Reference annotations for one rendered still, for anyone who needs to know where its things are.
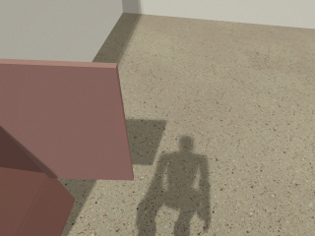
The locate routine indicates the cupboard door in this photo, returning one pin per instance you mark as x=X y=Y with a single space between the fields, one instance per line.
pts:
x=67 y=116

